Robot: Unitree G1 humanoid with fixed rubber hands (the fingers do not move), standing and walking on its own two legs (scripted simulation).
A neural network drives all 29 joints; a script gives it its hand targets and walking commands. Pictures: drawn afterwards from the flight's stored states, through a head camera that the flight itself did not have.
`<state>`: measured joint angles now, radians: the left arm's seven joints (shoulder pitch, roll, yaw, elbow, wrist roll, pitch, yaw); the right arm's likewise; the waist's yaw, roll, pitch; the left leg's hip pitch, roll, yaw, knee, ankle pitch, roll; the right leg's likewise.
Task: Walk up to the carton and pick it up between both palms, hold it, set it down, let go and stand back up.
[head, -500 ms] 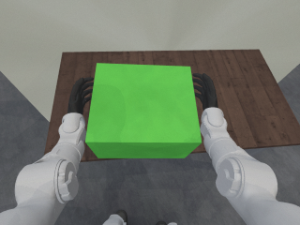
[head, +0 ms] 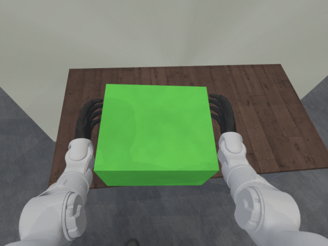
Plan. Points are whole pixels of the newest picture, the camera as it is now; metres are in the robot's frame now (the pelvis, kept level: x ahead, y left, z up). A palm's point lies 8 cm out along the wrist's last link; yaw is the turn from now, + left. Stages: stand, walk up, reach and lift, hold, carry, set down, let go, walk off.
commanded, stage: reach and lift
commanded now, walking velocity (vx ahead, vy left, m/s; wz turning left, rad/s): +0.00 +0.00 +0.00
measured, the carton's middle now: (156, 137) +0.40 +0.03 -0.05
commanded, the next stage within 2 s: none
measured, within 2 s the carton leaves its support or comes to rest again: leaves its support in 0.44 s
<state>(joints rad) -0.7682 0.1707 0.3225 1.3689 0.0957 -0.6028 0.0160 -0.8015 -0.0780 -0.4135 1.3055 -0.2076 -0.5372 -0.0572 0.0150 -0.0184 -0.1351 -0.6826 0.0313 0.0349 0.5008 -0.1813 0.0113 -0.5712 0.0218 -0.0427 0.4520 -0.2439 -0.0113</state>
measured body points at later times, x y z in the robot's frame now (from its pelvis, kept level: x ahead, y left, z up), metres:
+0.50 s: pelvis -0.02 +0.00 +0.01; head +0.05 +0.01 +0.45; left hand +0.36 +0.20 +0.00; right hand +0.37 -0.16 +0.01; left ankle +0.01 +0.11 -0.73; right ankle -0.04 -0.11 -0.73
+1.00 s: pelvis -0.01 +0.00 +0.02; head -0.01 +0.02 +0.47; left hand +0.38 +0.20 +0.07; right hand +0.39 -0.16 +0.10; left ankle +0.01 +0.11 -0.73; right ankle -0.04 -0.11 -0.73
